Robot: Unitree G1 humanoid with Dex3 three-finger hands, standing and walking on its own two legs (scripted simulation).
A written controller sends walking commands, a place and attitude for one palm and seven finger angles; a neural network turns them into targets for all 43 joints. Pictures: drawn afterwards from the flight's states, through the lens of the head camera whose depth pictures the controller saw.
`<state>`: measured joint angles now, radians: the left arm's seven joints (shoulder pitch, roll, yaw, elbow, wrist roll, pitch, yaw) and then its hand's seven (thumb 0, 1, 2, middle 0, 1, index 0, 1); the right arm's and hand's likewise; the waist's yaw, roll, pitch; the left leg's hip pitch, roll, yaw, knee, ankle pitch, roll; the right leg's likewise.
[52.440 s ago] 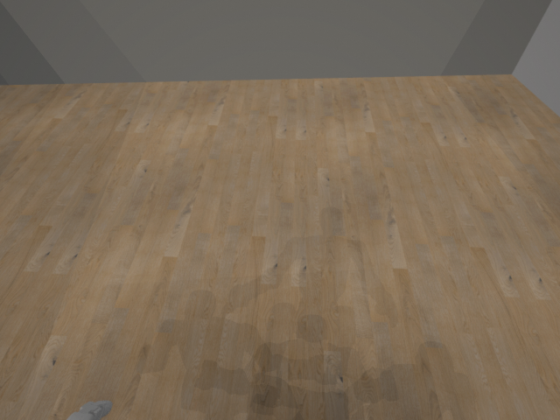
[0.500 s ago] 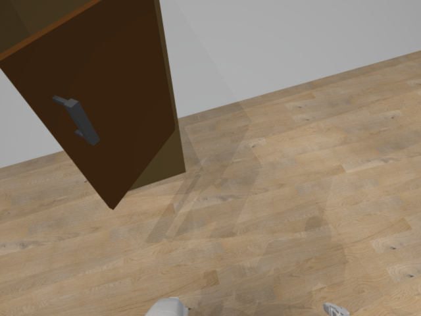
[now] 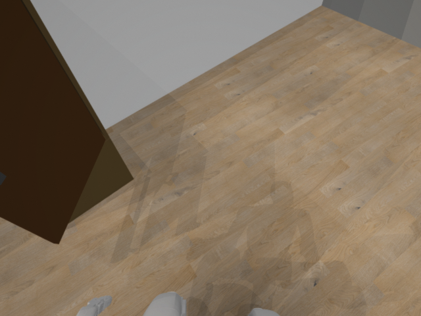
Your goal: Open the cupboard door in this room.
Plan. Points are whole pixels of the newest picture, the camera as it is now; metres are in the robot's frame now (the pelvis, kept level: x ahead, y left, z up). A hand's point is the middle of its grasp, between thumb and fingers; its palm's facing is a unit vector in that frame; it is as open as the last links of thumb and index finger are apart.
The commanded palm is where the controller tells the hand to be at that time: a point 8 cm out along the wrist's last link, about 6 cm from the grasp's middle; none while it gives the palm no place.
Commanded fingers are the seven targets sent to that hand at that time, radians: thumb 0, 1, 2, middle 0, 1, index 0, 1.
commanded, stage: walk to a spot facing it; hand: left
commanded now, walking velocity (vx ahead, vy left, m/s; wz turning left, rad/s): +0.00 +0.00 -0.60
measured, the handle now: out of the picture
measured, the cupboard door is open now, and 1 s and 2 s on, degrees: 42 42 42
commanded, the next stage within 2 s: turn to face it in 1.56 s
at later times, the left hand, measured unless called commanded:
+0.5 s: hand (155, 267) +0.22 +0.14 -0.14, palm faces -0.34 -0.92 -0.18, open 7.4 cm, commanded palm none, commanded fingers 0.00 0.90 0.90 -0.20 -0.30 -0.20 -0.30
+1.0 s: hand (200, 215) +0.36 +0.05 -0.18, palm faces -0.53 -0.83 -0.16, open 7.4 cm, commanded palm none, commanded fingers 0.00 0.90 0.90 -0.20 -0.30 -0.20 -0.30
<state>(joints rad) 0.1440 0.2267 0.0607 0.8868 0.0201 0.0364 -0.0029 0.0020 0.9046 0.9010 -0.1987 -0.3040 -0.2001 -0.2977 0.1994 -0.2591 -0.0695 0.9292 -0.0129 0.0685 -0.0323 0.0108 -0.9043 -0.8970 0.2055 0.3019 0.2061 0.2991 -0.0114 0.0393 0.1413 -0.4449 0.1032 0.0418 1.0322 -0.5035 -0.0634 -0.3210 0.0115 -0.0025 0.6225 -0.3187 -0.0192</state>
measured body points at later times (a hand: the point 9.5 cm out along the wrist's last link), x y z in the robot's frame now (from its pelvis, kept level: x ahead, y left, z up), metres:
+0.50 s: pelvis +0.05 -0.01 +0.02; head +0.10 -0.01 +0.46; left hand +0.24 +0.19 -0.13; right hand -0.03 -0.24 -0.13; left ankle +0.03 +0.13 -0.73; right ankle +0.03 -0.15 -0.69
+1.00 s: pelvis +0.23 -0.09 +0.00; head +0.27 -0.09 +0.45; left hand +0.39 +0.10 -0.16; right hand +0.17 -0.34 -0.12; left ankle +0.31 -0.01 -0.73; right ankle +0.08 -0.14 -0.64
